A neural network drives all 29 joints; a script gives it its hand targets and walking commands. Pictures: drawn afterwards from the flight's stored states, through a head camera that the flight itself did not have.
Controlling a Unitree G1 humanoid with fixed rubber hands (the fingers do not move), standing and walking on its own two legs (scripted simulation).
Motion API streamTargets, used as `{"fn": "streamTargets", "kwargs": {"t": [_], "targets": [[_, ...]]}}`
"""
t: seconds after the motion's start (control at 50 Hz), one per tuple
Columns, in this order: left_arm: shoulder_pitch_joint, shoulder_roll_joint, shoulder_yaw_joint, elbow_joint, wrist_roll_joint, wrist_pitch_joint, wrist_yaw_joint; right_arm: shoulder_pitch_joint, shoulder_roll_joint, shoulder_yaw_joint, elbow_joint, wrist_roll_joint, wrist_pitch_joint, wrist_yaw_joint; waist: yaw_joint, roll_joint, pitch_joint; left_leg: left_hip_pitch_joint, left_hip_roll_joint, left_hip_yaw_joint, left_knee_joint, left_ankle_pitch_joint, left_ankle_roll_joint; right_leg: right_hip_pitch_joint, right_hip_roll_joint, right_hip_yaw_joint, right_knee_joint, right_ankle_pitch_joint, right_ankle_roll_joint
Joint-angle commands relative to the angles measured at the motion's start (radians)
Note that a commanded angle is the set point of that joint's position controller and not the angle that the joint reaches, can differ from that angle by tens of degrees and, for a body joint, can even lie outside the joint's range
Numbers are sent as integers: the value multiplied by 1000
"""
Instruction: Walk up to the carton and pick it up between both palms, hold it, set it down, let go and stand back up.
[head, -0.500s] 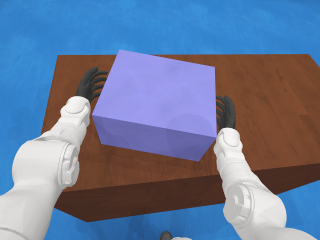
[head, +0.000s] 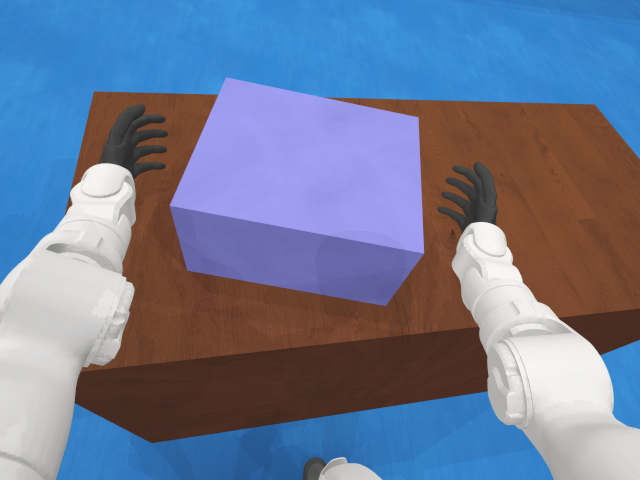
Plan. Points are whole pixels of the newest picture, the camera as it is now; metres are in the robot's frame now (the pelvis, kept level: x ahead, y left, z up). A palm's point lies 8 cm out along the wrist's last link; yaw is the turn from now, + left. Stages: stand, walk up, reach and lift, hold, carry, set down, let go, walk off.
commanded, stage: set down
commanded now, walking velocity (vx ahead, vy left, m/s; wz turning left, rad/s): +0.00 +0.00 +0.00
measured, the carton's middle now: (306, 191) +0.49 -0.07 +0.03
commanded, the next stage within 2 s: none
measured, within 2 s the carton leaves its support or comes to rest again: neither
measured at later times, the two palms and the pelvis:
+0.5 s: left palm (123, 210) +0.45 +0.16 +0.06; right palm (458, 262) +0.33 -0.24 +0.05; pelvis -0.02 -0.01 +0.01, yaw +0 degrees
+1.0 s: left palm (96, 228) +0.43 +0.19 +0.06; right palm (462, 283) +0.31 -0.25 +0.04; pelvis +0.00 +0.00 +0.02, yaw +0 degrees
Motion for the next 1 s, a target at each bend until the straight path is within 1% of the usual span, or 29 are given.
{"fn": "streamTargets", "kwargs": {"t": [0.0,0.06,0.08,0.12,0.14,0.16,0.18,0.24,0.28,0.36,0.38,0.4,0.44,0.46,0.5,0.52,0.56,0.58,0.6,0.62,0.68,0.72,0.74,0.76,0.8,0.86,0.88,0.92,0.98], "targets": [[-527,123,-49,-202,-61,-63,-26,-470,-197,-6,-254,10,-30,8,-24,168,-644,499,-15,-18,-4,437,-77,152,17,-54,-6,301,-21],[-507,119,-56,-276,-74,-53,-46,-424,-170,-5,-300,-4,-23,0,-24,157,-681,465,-28,-4,-2,406,-60,189,10,-39,-1,333,-18],[-513,147,-29,-258,-63,-52,-47,-456,-153,-7,-345,-9,-12,-1,6,133,-697,415,-31,9,-9,368,-48,226,4,-28,2,330,-15],[-495,140,2,-294,-29,-38,-53,-413,-124,-31,-361,-30,-15,-8,-5,157,-699,410,-34,11,-17,374,-54,251,0,-25,6,344,-11],[-424,167,32,-373,-14,-31,-54,-346,-143,-23,-427,-26,-27,-17,12,159,-747,433,-38,21,-11,404,-55,311,4,-16,11,401,-10],[-437,185,49,-347,-11,-25,-59,-352,-141,-37,-439,-51,-17,-24,4,133,-733,394,-42,21,-18,348,-46,348,2,-10,11,388,-6],[-387,184,76,-397,9,-14,-61,-318,-122,-36,-495,-62,-23,-36,22,119,-756,379,-39,25,-16,378,-47,411,5,0,12,447,-6],[-372,230,131,-383,60,24,-70,-298,-100,-50,-504,-82,11,-64,21,104,-668,263,-56,39,-49,240,-32,507,-4,24,6,397,-1],[-334,251,161,-443,67,30,-63,-272,-86,-51,-609,-104,25,-82,39,61,-677,218,-57,39,-80,172,-15,581,0,41,7,354,2],[-248,290,204,-505,93,42,-51,-160,-62,-43,-630,-105,43,-104,49,88,-632,205,-61,28,-99,176,-18,652,-1,55,12,376,-2],[-229,285,217,-484,105,45,-49,-149,-49,-33,-630,-111,53,-101,58,66,-593,209,-58,31,-116,155,-10,660,-1,58,-3,329,-2],[-261,295,196,-502,84,50,-44,-182,-67,-50,-652,-102,70,-103,46,82,-567,207,-54,25,-125,127,-9,629,1,50,-7,280,-7],[-168,278,186,-580,75,58,-46,-90,-48,-23,-685,-80,68,-106,61,92,-542,264,-47,19,-123,162,-16,622,6,45,-12,295,-9],[-234,279,161,-573,53,56,-38,-145,-69,-45,-668,-75,74,-98,52,140,-520,286,-36,9,-129,149,-29,545,9,21,-12,255,-17],[-315,261,112,-514,13,60,-35,-228,-84,-57,-645,-85,101,-79,33,140,-450,295,-24,1,-134,68,-28,463,14,-1,-12,157,-27],[-183,241,117,-564,12,67,-45,-107,-72,-27,-679,-72,89,-80,53,140,-435,364,-18,0,-140,120,-38,504,16,1,-23,216,-30],[-200,234,99,-558,-4,58,-46,-104,-93,-41,-659,-64,91,-69,46,162,-421,384,-4,-15,-145,109,-41,450,21,-13,-20,189,-35],[-236,230,78,-567,-18,54,-48,-127,-100,-65,-640,-68,91,-63,19,180,-428,395,2,-24,-140,135,-50,424,23,-16,-19,192,-37],[-140,205,92,-559,-12,59,-59,-40,-84,-38,-640,-66,73,-56,35,178,-411,446,0,-21,-137,191,-59,431,20,-14,-25,227,-34],[-179,229,86,-631,-29,59,-59,-76,-116,-48,-693,-52,71,-57,30,188,-466,466,-5,-16,-116,222,-65,423,22,-15,-29,224,-35],[-183,206,82,-528,-8,58,-78,-73,-112,-47,-574,-76,62,-50,20,171,-349,465,1,-29,-119,221,-76,384,21,-21,-47,200,-36],[-156,189,78,-619,-12,56,-78,-61,-133,-60,-624,-71,42,-46,21,190,-383,506,13,-45,-130,261,-89,380,28,-30,-43,224,-36],[-20,189,106,-655,-2,59,-85,65,-112,-16,-667,-42,24,-46,55,174,-367,554,5,-34,-122,335,-95,433,27,-19,-56,276,-34],[-111,197,106,-607,9,54,-83,-10,-125,-46,-601,-61,23,-41,35,186,-362,537,1,-34,-114,314,-98,380,29,-29,-60,229,-37],[-9,205,156,-666,37,63,-89,81,-116,-18,-649,-58,4,-43,59,147,-363,581,-11,-16,-103,393,-98,444,27,-23,-82,294,-33],[-37,241,190,-666,51,53,-87,64,-110,-28,-704,-72,-7,-44,61,127,-406,532,-24,-5,-102,355,-88,443,27,-21,-83,277,-28],[47,250,209,-706,58,56,-87,127,-105,-15,-750,-72,-14,-49,75,86,-394,524,-21,-3,-108,374,-86,517,28,-14,-84,328,-24],[46,245,227,-721,69,58,-88,120,-114,-23,-760,-81,-21,-55,68,66,-372,526,-24,-4,-115,379,-79,527,37,-19,-86,356,-19],[150,254,266,-806,94,64,-90,220,-71,5,-826,-73,-29,-64,94,59,-390,513,-26,-2,-126,393,-68,593,34,-9,-88,398,-14]]}}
